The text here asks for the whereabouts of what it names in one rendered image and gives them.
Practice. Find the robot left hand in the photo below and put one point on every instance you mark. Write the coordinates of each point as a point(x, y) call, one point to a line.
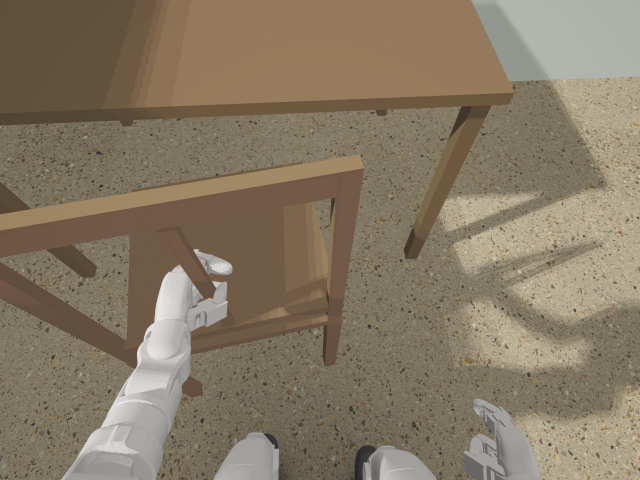
point(178, 294)

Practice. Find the chair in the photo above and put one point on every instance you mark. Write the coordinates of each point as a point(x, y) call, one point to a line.
point(262, 221)

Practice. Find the table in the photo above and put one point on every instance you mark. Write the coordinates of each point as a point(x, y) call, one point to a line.
point(65, 61)

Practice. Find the robot right hand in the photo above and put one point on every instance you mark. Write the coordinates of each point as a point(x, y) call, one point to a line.
point(510, 454)

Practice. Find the robot right shin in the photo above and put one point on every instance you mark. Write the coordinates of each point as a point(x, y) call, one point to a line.
point(381, 448)

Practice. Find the robot left foot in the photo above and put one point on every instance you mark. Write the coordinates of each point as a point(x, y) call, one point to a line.
point(272, 439)

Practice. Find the robot left forearm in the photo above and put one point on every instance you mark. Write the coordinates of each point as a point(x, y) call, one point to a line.
point(129, 442)

